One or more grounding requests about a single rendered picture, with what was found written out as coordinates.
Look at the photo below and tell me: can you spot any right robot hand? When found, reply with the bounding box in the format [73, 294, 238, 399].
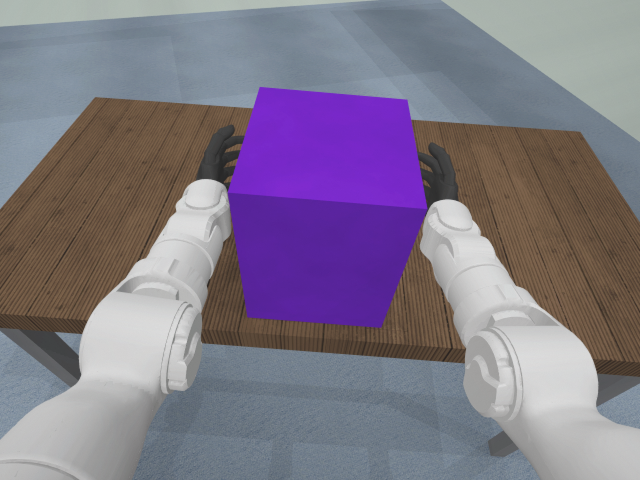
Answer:
[417, 142, 459, 216]

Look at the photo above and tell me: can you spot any table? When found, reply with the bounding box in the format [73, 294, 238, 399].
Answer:
[0, 97, 640, 457]

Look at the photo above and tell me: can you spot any robot right upper arm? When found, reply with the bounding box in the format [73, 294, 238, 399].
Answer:
[463, 326, 640, 480]

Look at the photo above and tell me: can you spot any robot right forearm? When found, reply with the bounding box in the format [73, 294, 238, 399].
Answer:
[420, 200, 598, 401]

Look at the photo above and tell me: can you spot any robot left forearm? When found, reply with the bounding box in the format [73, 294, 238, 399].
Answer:
[79, 179, 231, 373]

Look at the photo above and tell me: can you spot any carton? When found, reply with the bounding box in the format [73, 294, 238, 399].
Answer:
[228, 87, 427, 328]

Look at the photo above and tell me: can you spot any left robot hand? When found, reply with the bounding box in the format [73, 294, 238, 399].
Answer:
[196, 125, 245, 192]

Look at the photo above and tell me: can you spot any robot left upper arm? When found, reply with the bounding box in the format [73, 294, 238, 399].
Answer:
[0, 292, 202, 480]

